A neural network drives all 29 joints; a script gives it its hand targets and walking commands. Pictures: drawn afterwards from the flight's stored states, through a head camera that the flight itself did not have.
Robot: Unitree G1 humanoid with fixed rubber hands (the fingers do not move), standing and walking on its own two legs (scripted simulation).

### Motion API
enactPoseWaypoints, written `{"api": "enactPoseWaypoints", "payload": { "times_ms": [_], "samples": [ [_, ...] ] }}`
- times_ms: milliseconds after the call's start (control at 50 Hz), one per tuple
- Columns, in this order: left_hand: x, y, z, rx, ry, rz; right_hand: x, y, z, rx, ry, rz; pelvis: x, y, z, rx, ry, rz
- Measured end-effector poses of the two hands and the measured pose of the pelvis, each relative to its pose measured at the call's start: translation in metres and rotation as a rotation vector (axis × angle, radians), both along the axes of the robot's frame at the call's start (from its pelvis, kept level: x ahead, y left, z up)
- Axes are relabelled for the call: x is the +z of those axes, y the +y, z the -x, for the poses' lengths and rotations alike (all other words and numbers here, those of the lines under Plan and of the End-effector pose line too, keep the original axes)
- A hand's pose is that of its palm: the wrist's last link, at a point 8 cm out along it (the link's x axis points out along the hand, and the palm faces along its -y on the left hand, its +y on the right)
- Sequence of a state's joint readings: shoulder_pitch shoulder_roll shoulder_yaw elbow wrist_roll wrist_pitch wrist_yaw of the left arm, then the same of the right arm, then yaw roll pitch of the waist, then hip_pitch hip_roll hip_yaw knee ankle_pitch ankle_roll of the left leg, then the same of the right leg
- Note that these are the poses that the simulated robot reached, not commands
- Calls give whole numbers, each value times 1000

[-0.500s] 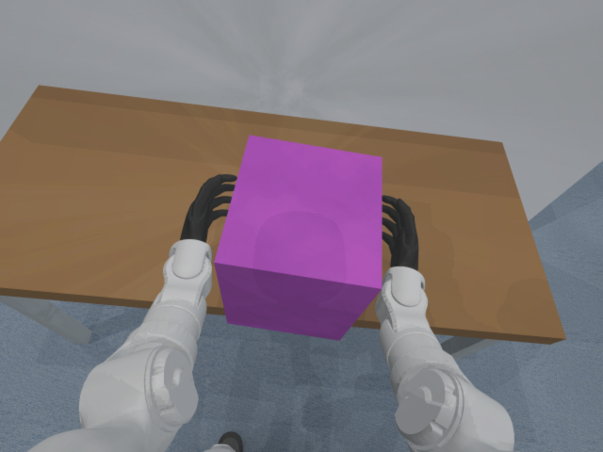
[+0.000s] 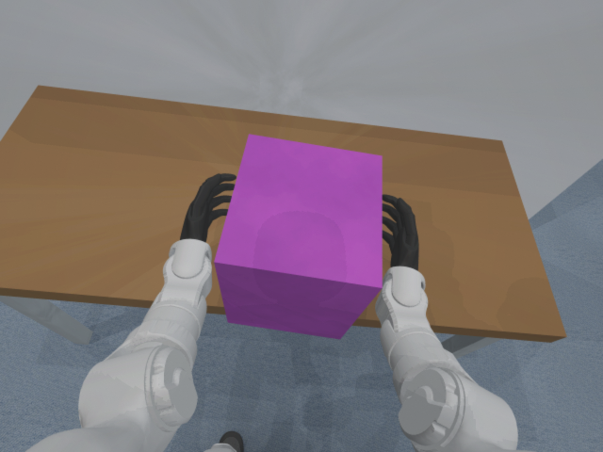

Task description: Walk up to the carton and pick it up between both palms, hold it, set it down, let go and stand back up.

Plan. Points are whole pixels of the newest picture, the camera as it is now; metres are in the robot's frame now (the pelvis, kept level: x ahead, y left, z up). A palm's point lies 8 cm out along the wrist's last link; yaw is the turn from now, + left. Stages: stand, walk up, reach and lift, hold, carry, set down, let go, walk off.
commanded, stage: reach and lift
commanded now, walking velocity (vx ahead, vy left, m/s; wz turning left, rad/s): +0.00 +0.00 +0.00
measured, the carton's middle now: (298, 246) +0.42 +0.02 -0.06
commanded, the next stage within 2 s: none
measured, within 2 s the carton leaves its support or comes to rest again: leaves its support in 0.52 s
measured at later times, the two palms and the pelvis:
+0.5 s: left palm (194, 238) +0.38 +0.17 +0.01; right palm (402, 264) +0.37 -0.12 +0.01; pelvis -0.01 +0.00 +0.00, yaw +0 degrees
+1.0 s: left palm (194, 211) +0.38 +0.16 +0.07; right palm (427, 239) +0.37 -0.13 +0.08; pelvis -0.01 +0.00 +0.01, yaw +0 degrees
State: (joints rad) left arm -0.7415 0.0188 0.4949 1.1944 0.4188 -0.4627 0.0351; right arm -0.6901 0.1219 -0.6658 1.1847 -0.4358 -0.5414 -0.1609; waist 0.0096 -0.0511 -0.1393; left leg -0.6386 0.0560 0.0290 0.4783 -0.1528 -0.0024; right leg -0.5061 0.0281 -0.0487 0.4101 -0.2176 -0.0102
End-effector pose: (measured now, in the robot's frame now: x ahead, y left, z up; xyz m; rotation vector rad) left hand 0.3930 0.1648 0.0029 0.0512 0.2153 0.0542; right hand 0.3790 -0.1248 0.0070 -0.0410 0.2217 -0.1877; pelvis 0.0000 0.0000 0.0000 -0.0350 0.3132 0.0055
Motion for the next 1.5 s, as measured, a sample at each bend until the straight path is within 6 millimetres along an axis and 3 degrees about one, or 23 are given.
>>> {"api": "enactPoseWaypoints", "payload": {
  "times_ms": [500, 700, 1180, 1360, 1500],
  "samples": [
    [3, 2, 17, 21, 6, 18, 3, 1, 14, 17, -1, -3, -2, 1, 10, 5, -3, 7],
    [33, -2, 9, 8, -24, 16, 24, -3, 11, 2, -28, -10, 0, 3, 11, 15, -55, 5],
    [92, -7, 14, 36, -34, 18, 89, -8, 7, 28, -29, -25, 12, -3, 8, 5, -238, -19],
    [134, -4, 17, 51, -89, 0, 126, -6, 6, 47, -82, -23, 14, -3, 2, 12, -326, -24],
    [153, -1, 26, 54, -86, -4, 135, -2, 14, 54, -72, -5, 14, -5, 5, 25, -403, -30]
  ]
}}
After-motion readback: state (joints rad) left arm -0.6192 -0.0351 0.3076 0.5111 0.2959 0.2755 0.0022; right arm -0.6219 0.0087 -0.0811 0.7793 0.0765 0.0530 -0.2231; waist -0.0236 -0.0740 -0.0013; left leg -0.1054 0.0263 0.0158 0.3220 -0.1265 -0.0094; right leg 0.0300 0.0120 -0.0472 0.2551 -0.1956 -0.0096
